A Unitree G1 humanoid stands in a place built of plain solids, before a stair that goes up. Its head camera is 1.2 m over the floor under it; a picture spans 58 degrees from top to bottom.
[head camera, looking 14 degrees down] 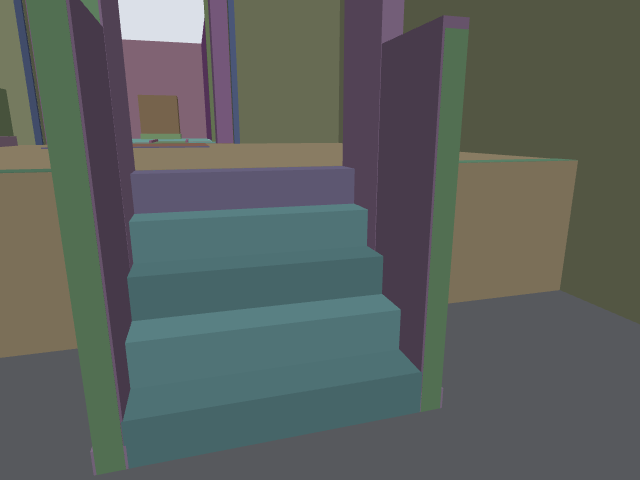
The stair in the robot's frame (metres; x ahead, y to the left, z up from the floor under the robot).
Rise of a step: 0.20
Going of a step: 0.21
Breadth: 1.20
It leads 16 degrees to the left of straight ahead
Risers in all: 5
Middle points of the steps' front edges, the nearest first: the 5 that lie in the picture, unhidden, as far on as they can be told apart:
1.50 0.13 0.20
1.71 0.19 0.40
1.91 0.25 0.60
2.12 0.31 0.80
2.32 0.37 1.00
